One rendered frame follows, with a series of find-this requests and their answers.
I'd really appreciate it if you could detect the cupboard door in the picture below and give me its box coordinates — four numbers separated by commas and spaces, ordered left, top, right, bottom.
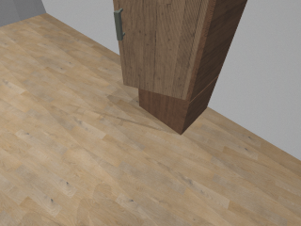
113, 0, 210, 100

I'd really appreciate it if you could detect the handle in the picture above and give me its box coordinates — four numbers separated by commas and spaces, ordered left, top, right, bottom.
114, 8, 125, 41

